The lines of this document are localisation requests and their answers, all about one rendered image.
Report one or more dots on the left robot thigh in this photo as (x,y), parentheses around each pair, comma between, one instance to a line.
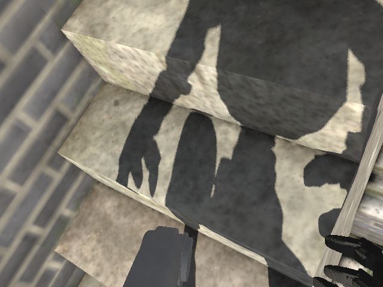
(163,259)

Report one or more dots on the right robot hand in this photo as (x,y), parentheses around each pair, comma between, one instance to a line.
(364,252)

